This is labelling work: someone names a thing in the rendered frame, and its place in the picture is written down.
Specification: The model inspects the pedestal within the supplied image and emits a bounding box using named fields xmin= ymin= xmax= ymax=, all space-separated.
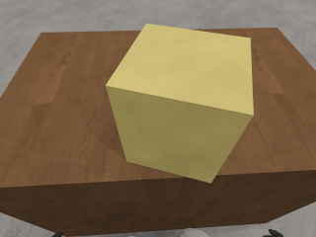
xmin=0 ymin=28 xmax=316 ymax=237

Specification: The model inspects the carton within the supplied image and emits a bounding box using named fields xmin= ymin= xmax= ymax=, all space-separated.
xmin=106 ymin=23 xmax=254 ymax=184

